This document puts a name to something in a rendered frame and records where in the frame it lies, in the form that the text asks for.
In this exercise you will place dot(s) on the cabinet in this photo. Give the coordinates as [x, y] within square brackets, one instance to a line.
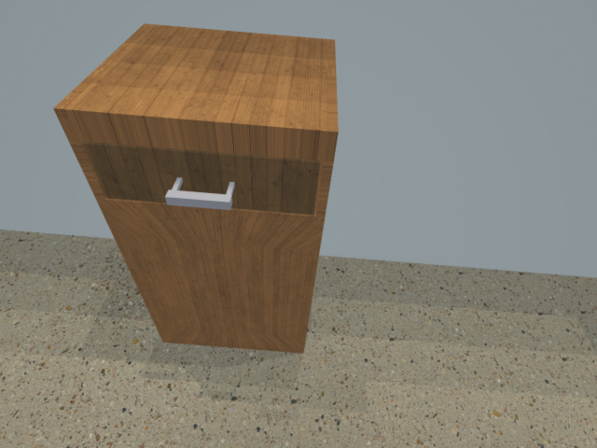
[233, 278]

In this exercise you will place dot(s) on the handle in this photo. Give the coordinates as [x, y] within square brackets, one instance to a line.
[199, 199]

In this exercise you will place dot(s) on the drawer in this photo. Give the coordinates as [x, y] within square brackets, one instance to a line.
[261, 183]

